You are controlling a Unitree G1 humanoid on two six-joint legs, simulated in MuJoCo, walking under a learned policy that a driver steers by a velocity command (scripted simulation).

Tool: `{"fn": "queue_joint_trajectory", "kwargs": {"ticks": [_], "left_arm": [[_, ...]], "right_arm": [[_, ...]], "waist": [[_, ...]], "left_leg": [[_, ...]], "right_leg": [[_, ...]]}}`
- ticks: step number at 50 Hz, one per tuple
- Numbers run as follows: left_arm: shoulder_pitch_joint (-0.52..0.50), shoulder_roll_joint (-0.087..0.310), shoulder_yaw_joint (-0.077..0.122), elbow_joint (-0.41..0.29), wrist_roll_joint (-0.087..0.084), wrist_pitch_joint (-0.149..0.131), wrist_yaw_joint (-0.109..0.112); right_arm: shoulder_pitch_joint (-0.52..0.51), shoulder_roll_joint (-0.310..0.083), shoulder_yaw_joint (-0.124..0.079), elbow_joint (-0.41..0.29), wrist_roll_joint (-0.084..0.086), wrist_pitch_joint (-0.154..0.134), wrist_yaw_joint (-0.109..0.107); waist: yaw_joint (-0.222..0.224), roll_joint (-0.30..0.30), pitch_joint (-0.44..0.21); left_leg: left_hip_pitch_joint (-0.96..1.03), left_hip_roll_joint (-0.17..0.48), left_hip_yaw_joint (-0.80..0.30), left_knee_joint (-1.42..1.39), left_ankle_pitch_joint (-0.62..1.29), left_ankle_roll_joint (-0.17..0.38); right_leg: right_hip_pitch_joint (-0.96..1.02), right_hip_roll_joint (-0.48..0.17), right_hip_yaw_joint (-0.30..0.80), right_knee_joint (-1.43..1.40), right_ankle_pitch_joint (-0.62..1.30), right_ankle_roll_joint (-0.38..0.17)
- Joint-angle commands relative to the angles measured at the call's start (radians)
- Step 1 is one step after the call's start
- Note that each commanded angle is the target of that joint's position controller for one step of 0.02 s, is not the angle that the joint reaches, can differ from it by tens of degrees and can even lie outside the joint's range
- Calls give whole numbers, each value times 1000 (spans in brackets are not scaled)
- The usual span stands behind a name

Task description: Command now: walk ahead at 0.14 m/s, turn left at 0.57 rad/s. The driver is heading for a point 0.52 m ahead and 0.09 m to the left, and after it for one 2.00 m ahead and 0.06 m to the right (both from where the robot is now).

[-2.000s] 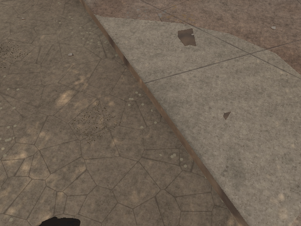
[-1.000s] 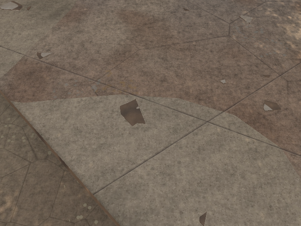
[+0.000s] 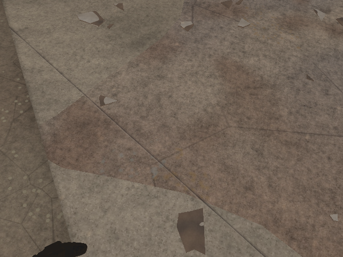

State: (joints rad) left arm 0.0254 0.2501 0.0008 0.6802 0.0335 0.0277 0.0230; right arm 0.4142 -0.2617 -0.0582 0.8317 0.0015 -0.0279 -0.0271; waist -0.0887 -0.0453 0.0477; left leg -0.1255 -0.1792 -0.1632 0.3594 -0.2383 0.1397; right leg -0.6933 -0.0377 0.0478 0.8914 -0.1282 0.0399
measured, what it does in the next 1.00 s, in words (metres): walks ahead, turning left: right foot, then left foot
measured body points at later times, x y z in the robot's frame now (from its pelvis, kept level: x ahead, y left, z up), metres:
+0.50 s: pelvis +0.11 -0.05 +0.00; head +0.12 -0.06 +0.45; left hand +0.11 +0.24 -0.10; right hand +0.32 -0.27 -0.10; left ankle +0.07 +0.07 -0.68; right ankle +0.18 -0.12 -0.74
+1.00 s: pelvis +0.23 +0.05 +0.00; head +0.23 +0.08 +0.45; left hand +0.24 +0.34 -0.12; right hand +0.35 -0.18 -0.12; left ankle +0.08 +0.06 -0.74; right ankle +0.42 +0.00 -0.68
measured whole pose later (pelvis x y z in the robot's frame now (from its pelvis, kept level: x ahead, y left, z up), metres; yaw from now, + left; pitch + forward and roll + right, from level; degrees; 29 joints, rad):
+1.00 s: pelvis +0.23 +0.05 +0.00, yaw +29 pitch +2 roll +1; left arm 0.19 0.27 0.04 0.74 0.04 0.00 -0.05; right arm 0.48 -0.24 -0.02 0.81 -0.01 -0.06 0.02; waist -0.03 -0.06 -0.01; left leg 0.08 -0.09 -0.02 0.17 -0.28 0.08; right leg -0.70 -0.08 -0.04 0.88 -0.07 0.00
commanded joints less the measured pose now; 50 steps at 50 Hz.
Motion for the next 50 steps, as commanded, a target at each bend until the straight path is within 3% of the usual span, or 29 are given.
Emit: {"fn": "queue_joint_trajectory", "kwargs": {"ticks": [1, 4, 7, 8, 9, 10, 11, 12, 13, 15, 18, 21, 26, 31, 33, 34, 35, 36, 37, 38, 39, 40, 41, 44, 50], "left_arm": [[-100, 88, 14, -104, -7, -18, 6], [-90, 107, 12, -111, -18, -35, 6], [78, 141, 20, -73, -23, -52, 16], [187, 152, 27, -48, -19, -65, 26], [260, 206, 40, -51, -16, -71, 40], [237, 223, 35, -80, -23, -50, 35], [243, 193, 45, -71, -41, -34, 27], [181, 120, 29, -94, -42, -28, 29], [127, 78, 17, -107, -34, -22, 32], [123, 99, 22, -101, -7, -23, 30], [170, 139, 46, -79, -2, -41, 17], [215, 157, 61, -64, -8, -56, 12], [259, 186, 82, -45, -9, -67, -1], [273, 226, 101, -21, -3, -55, -13], [257, 214, 101, -11, -8, -44, -18], [262, 167, 89, -8, 2, -42, -22], [254, 69, 61, -19, 18, -40, -33], [181, 60, 54, -81, 24, -42, -38], [111, 140, 71, -94, 23, -50, -45], [141, 147, 73, -75, 5, -60, -58], [181, 148, 73, -42, 3, -65, -62], [211, 152, 76, -14, 13, -64, -64], [223, 151, 76, 5, 18, -58, -66], [170, 110, 66, -5, 10, -45, -65], [-9, 67, 44, -52, -3, -42, -72]], "right_arm": [[103, -156, -42, -44, -9, 9, -16], [72, -166, -49, -68, -21, 22, -20], [-43, -186, -55, -110, -11, 25, -7], [-88, -185, -52, -127, 4, 16, 5], [-37, -122, -36, -154, 18, 7, 10], [100, -98, -34, -146, 6, 19, 0], [168, -145, -40, -116, -31, 40, -4], [87, -167, -44, -104, -45, 57, 2], [-5, -172, -44, -117, -41, 70, 12], [-37, -154, -38, -125, -31, 85, 41], [-70, -140, -31, -154, -34, 85, 74], [-140, -127, -24, -183, -44, 81, 94], [-212, -103, -8, -220, -41, 68, 114], [-205, -101, 2, -233, -24, 53, 115], [-114, -89, 4, -192, -22, 40, 105], [6, -104, -5, -133, -24, 31, 95], [92, -157, -16, -115, -29, 21, 83], [71, -267, -36, -174, -25, 18, 63], [52, -224, -33, -158, -31, 20, 39], [-2, -188, -18, -162, -30, 11, 35], [-36, -166, -12, -162, -24, -4, 38], [-57, -147, -5, -166, -16, -18, 37], [-53, -126, 3, -157, -14, -31, 39], [24, -127, 2, -110, -4, -47, 46], [75, -114, 7, -53, -17, -55, 35]], "waist": [[-7, 134, -104], [3, 143, -93], [92, 153, -119], [151, 128, -160], [145, -46, -287], [66, -153, -328], [39, -144, -362], [43, -56, -261], [51, -26, -167], [55, -89, -110], [62, -103, -93], [81, -81, -62], [104, -69, -54], [106, -91, -55], [57, -38, -46], [21, 66, -58], [-13, 286, -60], [-17, 284, 13], [-14, 146, 77], [38, 158, 80], [72, 149, 68], [86, 143, 45], [89, 134, 24], [79, 109, 3], [32, 136, 67]], "left_leg": [[251, 274, -205, 98, 968, -29], [237, 273, -249, 147, 976, -23], [83, 198, -265, 245, 938, -81], [-19, 157, -257, 354, 822, -110], [-170, 88, -145, 593, 199, -133], [-313, -53, -14, 776, -518, -131], [-326, 21, 32, 912, -482, -144], [-363, 56, 47, 944, -385, -156], [-376, 80, 61, 913, -312, -172], [-355, 103, 86, 860, -204, -186], [-368, 116, 113, 798, -133, -165], [-430, 148, 125, 712, -103, -151], [-375, 186, 172, 525, -94, -125], [-165, 155, 261, 289, -190, -63], [7, 123, 288, 105, -125, -31], [161, 121, 225, 27, -189, -14], [258, 346, -103, -110, -420, 19], [235, 564, -556, -253, -673, 130], [152, 555, -497, -273, -601, 152], [120, 493, -397, -260, -462, 125], [115, 430, -280, -258, -289, 90], [110, 386, -192, -255, -137, 66], [106, 359, -128, -245, 19, 59], [145, 344, -45, -204, 333, 63], [157, 339, 81, -232, 439, 43]], "right_leg": [[-95, 47, -16, -57, -23, -7], [-13, 68, 8, -163, -61, -30], [332, 104, 8, -402, -37, -70], [547, 53, 45, -508, 145, -97], [811, -213, 238, -443, 534, -171], [855, -427, 467, -397, 1002, -291], [777, -460, 528, -407, 940, -367], [672, -382, 442, -461, 691, -347], [568, -294, 319, -527, 445, -308], [465, -181, 187, -621, 58, -244], [441, -170, 163, -711, -265, -229], [466, -213, 165, -768, -400, -234], [447, -247, 79, -793, -445, -220], [359, -254, -18, -745, -485, -197], [275, -216, -94, -634, -541, -163], [174, -152, -163, -457, -559, -136], [1, -54, -269, -81, -513, -95], [-266, 45, -164, 62, -430, -64], [-266, -33, -49, 115, -291, -60], [-223, -42, -33, 103, -187, -55], [-170, -52, -33, 84, -124, -45], [-115, -55, -50, 87, -76, -36], [-82, -52, -64, 108, -42, -30], [-103, -45, -81, 119, 1, -23], [-80, -25, -108, -92, 98, -58]]}}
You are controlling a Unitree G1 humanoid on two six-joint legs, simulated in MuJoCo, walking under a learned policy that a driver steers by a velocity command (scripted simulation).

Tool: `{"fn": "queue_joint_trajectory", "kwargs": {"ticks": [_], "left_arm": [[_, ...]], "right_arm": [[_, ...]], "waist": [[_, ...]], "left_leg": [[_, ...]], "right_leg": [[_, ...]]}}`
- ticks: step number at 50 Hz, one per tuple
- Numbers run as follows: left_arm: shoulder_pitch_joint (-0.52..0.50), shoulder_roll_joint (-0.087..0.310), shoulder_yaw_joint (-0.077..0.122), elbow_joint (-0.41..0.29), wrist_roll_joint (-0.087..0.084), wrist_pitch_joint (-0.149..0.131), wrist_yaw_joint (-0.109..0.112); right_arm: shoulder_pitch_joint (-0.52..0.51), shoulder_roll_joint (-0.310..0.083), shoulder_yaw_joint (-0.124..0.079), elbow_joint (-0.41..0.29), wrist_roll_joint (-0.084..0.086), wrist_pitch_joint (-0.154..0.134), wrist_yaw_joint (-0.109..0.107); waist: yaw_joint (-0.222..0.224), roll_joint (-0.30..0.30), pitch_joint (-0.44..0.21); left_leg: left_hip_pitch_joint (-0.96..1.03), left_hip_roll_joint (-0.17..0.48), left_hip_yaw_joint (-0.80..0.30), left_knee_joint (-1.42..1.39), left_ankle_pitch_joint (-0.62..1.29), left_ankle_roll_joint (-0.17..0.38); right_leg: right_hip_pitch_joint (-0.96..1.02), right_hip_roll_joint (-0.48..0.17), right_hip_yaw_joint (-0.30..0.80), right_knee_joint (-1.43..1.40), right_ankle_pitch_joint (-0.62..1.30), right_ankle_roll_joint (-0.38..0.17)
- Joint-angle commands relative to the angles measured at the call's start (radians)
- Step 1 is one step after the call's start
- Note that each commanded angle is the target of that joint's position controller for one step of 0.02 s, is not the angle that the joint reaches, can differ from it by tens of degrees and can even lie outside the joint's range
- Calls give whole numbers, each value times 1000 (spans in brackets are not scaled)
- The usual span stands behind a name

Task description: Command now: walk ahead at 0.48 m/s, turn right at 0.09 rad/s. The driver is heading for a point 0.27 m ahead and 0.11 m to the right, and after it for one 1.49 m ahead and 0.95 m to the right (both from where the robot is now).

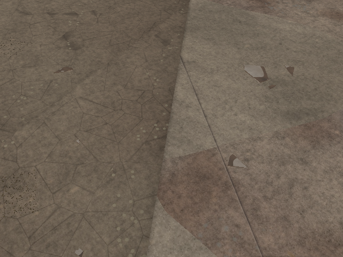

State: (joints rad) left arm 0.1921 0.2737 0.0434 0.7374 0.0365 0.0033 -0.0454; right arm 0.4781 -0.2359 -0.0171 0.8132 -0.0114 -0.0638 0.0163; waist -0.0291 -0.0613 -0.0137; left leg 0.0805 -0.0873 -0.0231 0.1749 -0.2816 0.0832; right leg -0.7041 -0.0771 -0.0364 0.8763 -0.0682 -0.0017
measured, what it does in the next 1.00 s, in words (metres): walks ahead, turning right: right foot, then left foot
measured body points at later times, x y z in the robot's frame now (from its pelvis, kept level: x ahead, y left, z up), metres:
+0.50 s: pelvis +0.21 -0.05 -0.01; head +0.24 -0.07 +0.44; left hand +0.34 +0.21 -0.13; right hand +0.29 -0.32 -0.12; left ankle +0.33 +0.08 -0.69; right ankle +0.24 -0.10 -0.74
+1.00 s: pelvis +0.26 -0.03 +0.00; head +0.30 -0.03 +0.45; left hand +0.53 +0.14 -0.12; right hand +0.23 -0.32 -0.09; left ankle +0.33 +0.04 -0.74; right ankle +0.16 -0.12 -0.66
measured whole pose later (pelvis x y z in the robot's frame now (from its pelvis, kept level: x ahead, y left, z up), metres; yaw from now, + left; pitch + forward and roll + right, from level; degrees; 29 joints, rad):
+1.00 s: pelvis +0.26 -0.03 +0.00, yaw -34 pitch +0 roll -1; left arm 0.18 0.34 0.08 0.70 0.01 0.10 -0.02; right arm 0.21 -0.24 -0.02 0.65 -0.03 0.00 -0.04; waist 0.00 -0.04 0.06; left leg -0.24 0.02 0.08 0.43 -0.19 0.04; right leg -0.47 0.04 0.06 1.09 -0.42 0.07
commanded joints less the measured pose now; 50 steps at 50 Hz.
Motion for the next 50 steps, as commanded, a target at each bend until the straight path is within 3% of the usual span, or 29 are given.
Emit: {"fn": "queue_joint_trajectory", "kwargs": {"ticks": [1, 3, 5, 7, 8, 9, 10, 11, 12, 13, 14, 16, 18, 19, 22, 26, 29, 32, 34, 35, 36, 37, 38, 39, 40, 42, 45, 50], "left_arm": [[-200, 38, -3, -118, -7, -18, -7], [-219, 36, -7, -129, -5, -21, -10], [-157, 37, -6, -112, -3, -26, -3], [68, 79, 13, -40, 1, -44, 11], [195, 107, 25, -3, 14, -59, 20], [311, 211, 51, 11, 23, -64, 31], [254, 266, 68, -12, -10, -55, 34], [198, 225, 70, -22, -55, -47, 28], [138, 168, 55, -29, -54, -45, 34], [107, 115, 41, -23, -46, -39, 37], [97, 94, 35, -19, -54, -35, 43], [80, 98, 34, -19, -44, -32, 43], [68, 128, 41, -22, -35, -32, 42], [64, 152, 51, -22, -33, -28, 39], [62, 141, 53, -34, -30, -6, 43], [117, 145, 64, -35, -22, 22, 59], [127, 152, 70, -41, -11, 42, 65], [90, 158, 70, -57, -11, 36, 63], [26, 154, 67, -71, -28, 37, 62], [4, 129, 59, -87, -41, 35, 62], [60, 58, 41, -109, -55, 33, 61], [93, 164, 66, -85, -15, 37, 71], [96, 187, 75, -68, -1, 37, 70], [86, 172, 74, -58, -1, 43, 65], [79, 159, 72, -59, -5, 53, 58], [82, 144, 65, -60, -18, 71, 37], [27, 135, 58, -85, -29, 81, 25], [-42, 104, 41, -122, -21, 89, 16]], "right_arm": [[18, -143, -35, -23, -7, -21, -13], [18, -150, -36, -2, -9, -24, -22], [-20, -162, -34, 9, -12, -26, -31], [-41, -198, -43, 16, -19, -17, -42], [-58, -218, -46, 9, -8, -16, -48], [-28, -166, -31, -30, -7, -22, -50], [65, -114, -25, -59, 21, -18, -37], [17, -158, -26, -47, -14, -11, -35], [-78, -157, -23, -68, -9, -15, -29], [-118, -144, -18, -77, -14, -18, -28], [-147, -142, -18, -91, -25, -3, -26], [-108, -121, -14, -87, -35, 37, -23], [-109, -98, -8, -99, -28, 56, -27], [-116, -99, -9, -103, -22, 64, -29], [-198, -99, -8, -138, -27, 77, -36], [-303, -118, -11, -180, -18, 79, -49], [-354, -113, -6, -205, -3, 72, -58], [-304, -131, -8, -207, 8, 51, -65], [-240, -121, -5, -199, 10, 36, -69], [-208, -146, -11, -194, -2, 28, -74], [-273, -254, -32, -218, -14, 35, -82], [-226, -231, -38, -210, -8, 53, -73], [-217, -175, -24, -217, -4, 62, -69], [-251, -141, -16, -223, -3, 65, -67], [-294, -129, -12, -235, -8, 68, -68], [-310, -137, -17, -245, -19, 65, -66], [-267, -144, -30, -233, -22, 58, -59], [-235, -170, -52, -214, -25, 53, -49]], "waist": [[-32, 150, 139], [-29, 139, 148], [10, 145, 119], [97, 154, -13], [159, 137, -85], [170, 4, -225], [73, -247, -395], [71, -45, -361], [75, -4, -205], [53, 62, -89], [36, 75, -43], [-2, 62, -50], [-17, 48, -80], [-21, 37, -71], [7, 10, -63], [68, -1, -37], [97, -10, -10], [68, -18, -33], [12, 0, -35], [-3, 60, -44], [59, 317, -51], [31, 270, -78], [44, 141, -72], [56, 86, -41], [71, 97, -29], [63, 183, -35], [32, 193, -46], [9, 218, -43]], "left_leg": [[-35, 262, -48, -52, 498, 97], [5, 286, -15, -44, 569, 85], [14, 282, 42, 55, 875, 54], [29, 258, 67, 370, 1131, 14], [-80, 225, 97, 596, 985, -9], [-290, 145, 137, 940, 498, -34], [-601, -63, 46, 1302, -273, -83], [-636, 25, -69, 1300, -181, -78], [-671, 64, -58, 1256, -121, -84], [-671, 97, -44, 1174, -101, -88], [-647, 121, -49, 1097, -98, -102], [-544, 116, -26, 1011, -98, -126], [-519, 105, -9, 938, -79, -141], [-517, 90, 18, 913, -13, -141], [-535, 85, 20, 808, 72, -156], [-655, 99, -45, 708, 42, -158], [-625, 62, -55, 596, -48, -138], [-530, 44, -71, 532, -93, -91], [-366, 48, -76, 307, 10, -67], [-232, 139, -161, 169, 111, -41], [-118, 399, -440, 99, 370, 74], [-147, 508, -510, 140, 636, 205], [-160, 481, -430, 163, 690, 217], [-189, 416, -326, 167, 642, 183], [-192, 356, -243, 162, 570, 138], [-184, 295, -136, 169, 604, 112], [-144, 306, -92, 168, 587, 127], [-147, 353, -55, 160, 467, 140]], "right_leg": [[-53, 21, -30, -118, 36, -30], [-6, 40, -39, -200, 18, -68], [143, 96, -80, -266, -35, -112], [378, 179, -95, -321, -57, -143], [577, 154, -49, -390, 47, -166], [831, -90, 224, -325, 270, -226], [1067, -319, 727, -400, 646, -431], [982, -264, 624, -426, 676, -405], [841, -229, 482, -448, 679, -384], [704, -178, 402, -489, 667, -345], [614, -135, 353, -524, 644, -319], [493, -89, 291, -546, 669, -297], [448, -54, 257, -542, 665, -290], [407, -13, 234, -547, 573, -274], [370, 26, 267, -546, 338, -231], [480, -15, 430, -539, 55, -232], [507, -20, 500, -516, 13, -230], [537, -40, 562, -439, 318, -231], [481, 19, 547, -388, 287, -170], [388, 81, 490, -309, 81, -111], [212, 238, 271, -93, -385, -36], [180, 271, 127, 141, -600, -11], [180, 216, 133, 263, -550, 8], [175, 187, 137, 316, -484, 27], [161, 171, 135, 339, -427, 41], [150, 173, 108, 385, -363, 70], [130, 158, 90, 343, -338, 86], [183, 102, 53, 131, -368, 70]]}}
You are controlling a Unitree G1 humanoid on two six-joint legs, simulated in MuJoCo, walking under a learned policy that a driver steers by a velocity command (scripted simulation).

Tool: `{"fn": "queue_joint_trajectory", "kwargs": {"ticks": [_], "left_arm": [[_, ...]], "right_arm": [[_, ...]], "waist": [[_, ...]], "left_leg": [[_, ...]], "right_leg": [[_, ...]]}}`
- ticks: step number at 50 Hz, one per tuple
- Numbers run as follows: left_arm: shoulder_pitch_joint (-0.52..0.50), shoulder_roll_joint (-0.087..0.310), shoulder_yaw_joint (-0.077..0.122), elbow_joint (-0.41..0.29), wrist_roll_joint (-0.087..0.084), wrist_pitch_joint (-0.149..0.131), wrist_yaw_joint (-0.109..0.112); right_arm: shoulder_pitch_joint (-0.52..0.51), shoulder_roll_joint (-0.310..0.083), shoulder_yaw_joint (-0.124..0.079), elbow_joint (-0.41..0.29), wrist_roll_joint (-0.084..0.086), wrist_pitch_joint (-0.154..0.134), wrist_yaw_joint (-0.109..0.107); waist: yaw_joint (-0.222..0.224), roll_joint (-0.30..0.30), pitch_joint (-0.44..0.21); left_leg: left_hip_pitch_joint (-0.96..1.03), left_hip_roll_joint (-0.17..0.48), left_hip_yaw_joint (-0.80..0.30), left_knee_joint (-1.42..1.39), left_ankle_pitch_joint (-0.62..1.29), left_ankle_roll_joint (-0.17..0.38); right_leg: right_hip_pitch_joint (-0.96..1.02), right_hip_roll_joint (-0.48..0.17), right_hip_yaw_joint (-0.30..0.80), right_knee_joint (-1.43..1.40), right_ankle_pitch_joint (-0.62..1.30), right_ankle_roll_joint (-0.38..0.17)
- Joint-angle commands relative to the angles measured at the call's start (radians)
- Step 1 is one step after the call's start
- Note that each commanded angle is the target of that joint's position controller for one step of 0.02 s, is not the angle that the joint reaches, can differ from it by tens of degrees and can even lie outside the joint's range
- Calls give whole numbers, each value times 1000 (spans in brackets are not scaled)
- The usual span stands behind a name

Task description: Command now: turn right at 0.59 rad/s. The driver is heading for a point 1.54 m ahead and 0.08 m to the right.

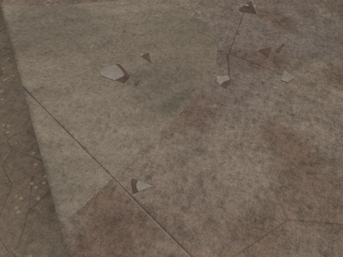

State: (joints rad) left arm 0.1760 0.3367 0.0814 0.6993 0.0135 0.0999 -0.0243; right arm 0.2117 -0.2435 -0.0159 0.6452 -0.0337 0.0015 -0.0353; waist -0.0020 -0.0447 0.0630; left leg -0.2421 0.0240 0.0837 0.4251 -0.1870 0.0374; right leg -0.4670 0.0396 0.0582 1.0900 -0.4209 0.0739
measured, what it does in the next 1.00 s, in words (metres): steps on the spot, turning right: right foot, then left foot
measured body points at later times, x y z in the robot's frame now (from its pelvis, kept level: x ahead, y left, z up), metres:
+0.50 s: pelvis -0.02 -0.05 +0.00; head +0.00 -0.08 +0.45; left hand +0.17 +0.17 -0.10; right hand +0.03 -0.35 -0.12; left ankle +0.02 +0.08 -0.69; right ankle -0.03 -0.12 -0.74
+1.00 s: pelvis -0.01 -0.03 +0.00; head -0.01 -0.04 +0.45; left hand +0.14 +0.19 -0.13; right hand +0.03 -0.30 -0.12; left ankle +0.01 +0.06 -0.74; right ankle -0.03 -0.12 -0.74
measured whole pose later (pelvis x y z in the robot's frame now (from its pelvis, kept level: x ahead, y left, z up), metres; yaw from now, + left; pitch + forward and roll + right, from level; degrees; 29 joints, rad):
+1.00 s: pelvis -0.01 -0.03 +0.00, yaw -16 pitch -1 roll +0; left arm 0.24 0.23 0.01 0.88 0.01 0.02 0.03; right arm 0.20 -0.22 -0.01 0.81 -0.01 0.01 -0.02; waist 0.01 0.01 0.02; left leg -0.16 -0.04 -0.01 0.41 -0.23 0.04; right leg -0.18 0.09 0.09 0.40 -0.19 -0.05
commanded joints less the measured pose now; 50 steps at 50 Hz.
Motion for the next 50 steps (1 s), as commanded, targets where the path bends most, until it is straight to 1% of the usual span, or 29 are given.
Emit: {"fn": "queue_joint_trajectory", "kwargs": {"ticks": [1, 5, 7, 8, 9, 10, 11, 12, 13, 14, 15, 16, 18, 21, 25, 29, 31, 32, 33, 34, 35, 36, 37, 38, 39, 40, 41, 43, 50], "left_arm": [[-38, 33, -2, -93, 1, -8, -7], [-22, 40, -4, -116, -8, -13, -9], [42, 32, -5, -102, -1, -27, -6], [71, 55, -1, -89, 11, -42, 0], [74, 151, 15, -106, 19, -59, 13], [100, 264, 49, -128, 14, -62, 18], [116, 207, 44, -117, 10, -58, 22], [55, 144, 22, -119, 5, -53, 26], [-11, 111, 12, -127, 4, -49, 29], [-31, 99, 9, -132, -3, -52, 36], [-23, 85, 4, -126, -8, -54, 36], [-5, 76, 0, -120, -9, -58, 34], [31, 69, -2, -106, -7, -68, 34], [70, 63, -5, -91, 2, -74, 40], [85, 60, -9, -71, 12, -77, 42], [66, 53, -16, -52, 16, -76, 42], [38, 39, -24, -41, 8, -75, 46], [24, 25, -32, -36, -1, -77, 50], [46, -9, -44, -32, -4, -85, 51], [104, -46, -53, -27, -11, -90, 48], [94, -6, -42, -9, -5, -80, 52], [91, 1, -42, 6, 8, -75, 51], [73, -10, -45, 17, 11, -74, 48], [52, -7, -45, 23, 11, -76, 45], [46, 5, -43, 25, 16, -80, 42], [64, 10, -43, 43, 9, -84, 41], [75, 3, -45, 61, 3, -88, 44], [69, -11, -50, 83, 3, -92, 52], [63, -7, -55, 156, -1, -95, 64]], "right_arm": [[24, -168, -57, -46, -4, -12, 7], [2, -197, -72, -44, -8, -6, 22], [-17, -201, -77, -42, 11, 6, 24], [31, -186, -77, -26, 12, 15, 26], [85, -116, -62, -44, -3, 28, 34], [-7, -100, -48, -112, -4, 47, 17], [-43, -132, -54, -105, 1, 54, 12], [-39, -139, -58, -89, 16, 52, 18], [-27, -144, -61, -71, 20, 43, 22], [-10, -154, -67, -58, 10, 40, 25], [14, -161, -70, -37, 2, 41, 27], [25, -156, -69, -25, 4, 43, 30], [14, -135, -63, -19, 12, 49, 31], [-14, -123, -57, -13, 15, 58, 27], [-36, -109, -50, -7, 18, 57, 23], [-21, -96, -44, 6, 30, 50, 15], [23, -75, -37, 26, 34, 41, 9], [53, -61, -31, 39, 28, 32, 4], [47, -86, -30, 36, 13, 18, -3], [6, -150, -33, 17, 2, 5, -7], [-27, -157, -37, 26, 14, 3, 4], [-66, -107, -22, 23, 19, -2, 12], [-72, -95, -17, 30, 20, -5, 15], [-60, -102, -18, 37, 17, -2, 12], [-39, -102, -17, 48, 21, -3, 8], [-26, -110, -20, 53, 23, -2, 8], [-21, -111, -23, 60, 24, 0, 7], [-9, -98, -20, 76, 25, 1, 7], [0, -88, -18, 142, 21, -3, 8]], "waist": [[-19, 212, -118], [-8, 256, -135], [38, 221, -141], [41, 120, -136], [9, -176, -113], [53, -257, -84], [72, -159, -80], [33, -122, -36], [2, -105, -32], [-3, -126, -47], [-6, -115, -86], [-5, -86, -112], [7, -57, -121], [31, -71, -101], [41, -60, -84], [30, -56, -84], [-6, -36, -90], [-31, -18, -97], [-18, 37, -119], [30, 169, -130], [33, 211, -92], [45, 191, -79], [40, 183, -63], [29, 184, -59], [20, 178, -61], [15, 143, -57], [12, 107, -50], [5, 60, -51], [-1, 34, -56]], "left_leg": [[151, 244, -145, -89, 345, 182], [78, 258, -101, -43, 315, 155], [26, 236, -49, 58, 256, 101], [-50, 195, 2, 171, 126, 40], [-263, 88, 89, 435, -298, -43], [-397, -33, -21, 563, -452, -77], [-394, -1, -98, 647, -407, -83], [-390, 10, -118, 654, -313, -83], [-371, 15, -122, 625, -239, -85], [-361, 3, -106, 639, -200, -88], [-343, -2, -105, 660, -185, -91], [-329, -8, -103, 663, -179, -93], [-328, -10, -104, 624, -173, -93], [-317, -10, -107, 539, -181, -83], [-239, -21, -106, 413, -219, -58], [-104, -46, -98, 264, -243, -34], [13, -56, -88, 84, -154, -18], [121, -42, -103, -68, -23, -7], [223, 49, -207, -123, 49, 9], [250, 207, -385, -162, 144, 65], [63, 270, -394, -137, 258, 150], [18, 231, -355, -136, 232, 148], [1, 171, -309, -128, 149, 105], [0, 122, -277, -124, 72, 66], [-6, 101, -265, -121, 37, 47], [18, 76, -243, -118, 16, 36], [48, 68, -232, -106, 14, 34], [75, 64, -224, -90, 26, 35], [82, 52, -211, -93, 36, 33]], "right_leg": [[-14, -24, -54, -139, -26, -15], [151, -23, -111, -343, -47, -65], [277, -3, -138, -570, 91, -96], [361, -8, -70, -698, 174, -107], [438, -270, 302, -811, 291, -157], [333, -408, 497, -792, 559, -313], [321, -368, 441, -791, 518, -347], [283, -297, 354, -789, 452, -323], [278, -223, 292, -787, 410, -283], [295, -189, 262, -772, 478, -273], [325, -182, 242, -761, 550, -274], [343, -184, 236, -753, 591, -276], [375, -190, 244, -755, 590, -280], [389, -208, 282, -774, 514, -295], [357, -210, 302, -769, 473, -306], [299, -198, 321, -746, 495, -301], [265, -176, 317, -715, 514, -274], [213, -156, 303, -695, 486, -238], [145, -127, 283, -673, 389, -185], [88, -35, 180, -604, 204, -144], [204, 31, 74, -591, 57, -131], [274, 11, 65, -600, 89, -127], [299, 5, 80, -655, 173, -129], [316, -5, 95, -683, 245, -129], [326, -26, 120, -700, 298, -130], [302, -37, 130, -701, 325, -135], [275, -42, 133, -710, 330, -139], [257, -48, 141, -733, 321, -138], [277, -65, 153, -759, 337, -141]]}}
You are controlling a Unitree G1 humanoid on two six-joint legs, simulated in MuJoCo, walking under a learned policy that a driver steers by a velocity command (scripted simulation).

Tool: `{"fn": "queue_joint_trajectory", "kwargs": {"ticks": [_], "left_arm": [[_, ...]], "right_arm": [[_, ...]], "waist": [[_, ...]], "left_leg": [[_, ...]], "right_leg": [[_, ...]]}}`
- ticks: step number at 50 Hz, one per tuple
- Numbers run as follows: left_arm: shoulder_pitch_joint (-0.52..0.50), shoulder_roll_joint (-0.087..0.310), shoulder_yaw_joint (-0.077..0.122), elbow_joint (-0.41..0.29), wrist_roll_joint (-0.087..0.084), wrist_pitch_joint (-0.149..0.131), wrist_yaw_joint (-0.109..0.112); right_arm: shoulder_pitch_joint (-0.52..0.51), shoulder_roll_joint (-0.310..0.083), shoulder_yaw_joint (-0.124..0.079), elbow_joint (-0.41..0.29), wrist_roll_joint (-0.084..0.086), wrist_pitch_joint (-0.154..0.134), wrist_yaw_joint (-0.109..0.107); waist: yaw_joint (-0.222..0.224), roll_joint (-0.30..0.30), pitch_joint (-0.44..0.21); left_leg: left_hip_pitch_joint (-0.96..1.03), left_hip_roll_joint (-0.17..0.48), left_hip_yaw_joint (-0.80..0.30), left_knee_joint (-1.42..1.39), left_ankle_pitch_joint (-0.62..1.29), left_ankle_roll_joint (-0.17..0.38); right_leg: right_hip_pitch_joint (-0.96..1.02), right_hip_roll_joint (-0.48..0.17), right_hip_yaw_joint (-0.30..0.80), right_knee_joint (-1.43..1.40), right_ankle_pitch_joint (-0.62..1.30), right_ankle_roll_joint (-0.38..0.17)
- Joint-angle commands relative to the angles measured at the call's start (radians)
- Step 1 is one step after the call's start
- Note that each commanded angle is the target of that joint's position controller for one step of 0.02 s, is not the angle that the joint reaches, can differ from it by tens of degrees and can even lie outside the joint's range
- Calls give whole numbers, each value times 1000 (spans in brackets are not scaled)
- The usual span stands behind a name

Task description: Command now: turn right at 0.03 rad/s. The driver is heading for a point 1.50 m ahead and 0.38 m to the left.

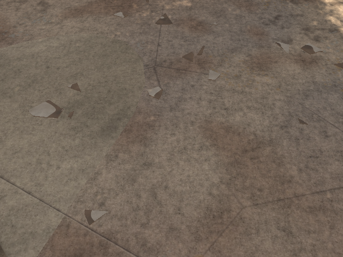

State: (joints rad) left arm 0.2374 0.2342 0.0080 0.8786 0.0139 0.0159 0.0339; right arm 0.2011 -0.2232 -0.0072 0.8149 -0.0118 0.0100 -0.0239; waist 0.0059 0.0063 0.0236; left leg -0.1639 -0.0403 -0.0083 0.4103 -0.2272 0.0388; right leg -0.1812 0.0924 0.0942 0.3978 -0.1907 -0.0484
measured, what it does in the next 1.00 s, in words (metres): shifts its weight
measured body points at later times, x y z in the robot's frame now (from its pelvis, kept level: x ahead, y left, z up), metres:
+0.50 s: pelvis +0.01 +0.00 +0.00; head +0.01 +0.00 +0.45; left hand +0.03 +0.24 -0.15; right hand +0.03 -0.24 -0.15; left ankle +0.00 +0.10 -0.74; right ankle +0.01 -0.09 -0.74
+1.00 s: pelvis +0.10 -0.02 -0.01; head +0.10 -0.04 +0.44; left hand +0.12 +0.23 -0.15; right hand +0.05 -0.27 -0.17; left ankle +0.00 +0.09 -0.71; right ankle +0.06 -0.10 -0.74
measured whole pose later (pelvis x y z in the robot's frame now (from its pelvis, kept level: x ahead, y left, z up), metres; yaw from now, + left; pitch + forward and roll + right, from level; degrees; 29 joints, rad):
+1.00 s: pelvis +0.10 -0.02 -0.01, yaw +1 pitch +1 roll +0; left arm 0.31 0.20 0.03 1.03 0.02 -0.09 0.01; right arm 0.42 -0.21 -0.05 1.10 -0.02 -0.04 0.00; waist 0.00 0.03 -0.02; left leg -0.20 -0.03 -0.03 0.74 -0.44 0.08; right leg -0.17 0.07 -0.02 0.48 -0.32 -0.08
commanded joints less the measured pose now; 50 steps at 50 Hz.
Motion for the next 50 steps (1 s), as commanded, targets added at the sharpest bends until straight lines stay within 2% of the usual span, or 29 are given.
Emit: {"fn": "queue_joint_trajectory", "kwargs": {"ticks": [1, 8, 16, 30, 31, 34, 36, 38, 40, 41, 42, 44, 45, 46, 47, 48, 49, 50], "left_arm": [[3, 96, 17, -12, -2, -11, 7], [13, 99, 11, 70, -4, -11, 13], [23, 81, -2, 147, -5, -12, 17], [60, 41, -21, 228, -6, -16, 23], [73, 34, -23, 233, -5, -15, 23], [83, 74, -2, 223, 2, -5, 17], [80, 56, 1, 205, 7, -11, 8], [61, 31, 1, 182, 9, -28, 0], [8, 14, 0, 148, 13, -48, -16], [-19, 15, -1, 129, 18, -58, -22], [-42, 32, 4, 115, 20, -67, -26], [-12, 27, 7, 108, 17, -83, -35], [31, 17, 8, 119, 11, -91, -37], [117, 6, 11, 147, 4, -98, -36], [242, 27, 22, 185, 3, -104, -30], [379, 121, 50, 212, 10, -110, -18], [470, 179, 71, 251, 4, -100, -16], [396, 114, 55, 232, 11, -96, -17]], "right_arm": [[12, -108, -26, -17, -1, -12, -3], [36, -104, -21, 70, 0, -14, -5], [68, -89, -12, 161, 0, -12, -9], [113, -53, 3, 263, 0, -10, -16], [123, -48, 4, 271, -2, -10, -15], [128, -82, -14, 264, -9, 0, -8], [147, -70, -16, 256, -10, -5, -2], [185, -67, -21, 257, -10, -20, 0], [255, -108, -42, 275, -8, -34, 0], [266, -131, -54, 283, -7, -37, 0], [266, -128, -59, 281, -6, -41, 2], [243, -126, -64, 275, -7, -51, 7], [216, -115, -64, 266, -1, -56, 9], [170, -108, -64, 249, 3, -60, 10], [108, -91, -58, 220, 2, -67, 12], [44, -27, -38, 173, 9, -81, 21], [42, -50, -44, 148, -14, -89, 27], [23, -92, -54, 153, -33, -84, 28]], "waist": [[-9, -16, -15], [-7, -4, -8], [-9, -1, 6], [-12, -7, 22], [-12, -6, 1], [-14, 3, 65], [-21, 7, 132], [-36, 23, 121], [-63, 103, 87], [-64, 134, 102], [-65, 117, 120], [-29, 111, 148], [0, 98, 155], [43, 78, 144], [101, 16, 113], [159, -203, 72], [151, -297, 59], [99, -102, 92]], "left_leg": [[2, 115, -119, -82, 76, 31], [1, 113, -119, -103, 79, 26], [2, 111, -117, -110, 78, 24], [3, 108, -112, -104, 86, 25], [9, 101, -112, -112, 5, 26], [-66, 72, -136, -71, -389, 68], [-111, 100, -203, -62, -503, 105], [-57, 144, -283, -89, -481, 137], [71, 234, -419, -203, -507, 191], [93, 291, -474, -252, -515, 220], [72, 313, -486, -273, -495, 229], [3, 308, -441, -251, -417, 221], [-53, 276, -384, -222, -356, 200], [-143, 227, -313, -167, -281, 172], [-291, 162, -220, -56, -201, 131], [-469, 15, -35, 260, -123, 69], [-608, -28, 55, 525, -273, 49], [-657, 30, 11, 656, -275, 58]], "right_leg": [[-4, -120, 118, -70, 109, -20], [18, -132, 118, -84, 117, -26], [18, -137, 112, -94, 112, -29], [6, -139, 100, -89, 120, -28], [11, -131, 98, -99, 25, -31], [-100, -94, 109, -54, -408, -78], [-187, -104, 144, -16, -516, -103], [-230, -99, 128, 37, -431, -97], [-299, -46, 9, 163, -281, -66], [-322, -44, -63, 215, -214, -54], [-323, -62, -81, 239, -203, -51], [-255, -82, -98, 206, -214, -58], [-165, -74, -111, 134, -194, -62], [-8, -54, -111, 55, -160, -67], [210, -80, -28, -17, -156, -84], [384, -270, 298, -185, -324, -146], [458, -432, 525, -232, -182, -221], [422, -426, 443, -180, -50, -217]]}}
